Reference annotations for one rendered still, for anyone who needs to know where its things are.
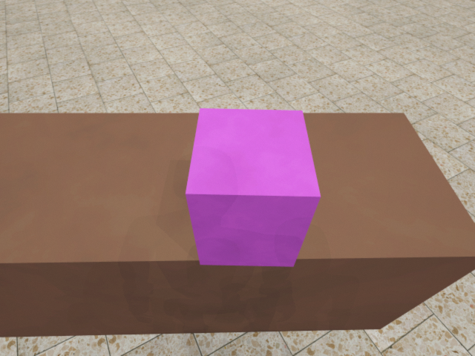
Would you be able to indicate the pedestal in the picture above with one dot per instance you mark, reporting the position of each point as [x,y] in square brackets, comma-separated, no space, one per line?
[96,236]

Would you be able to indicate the carton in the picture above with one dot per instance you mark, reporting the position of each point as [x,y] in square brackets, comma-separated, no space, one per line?
[252,189]

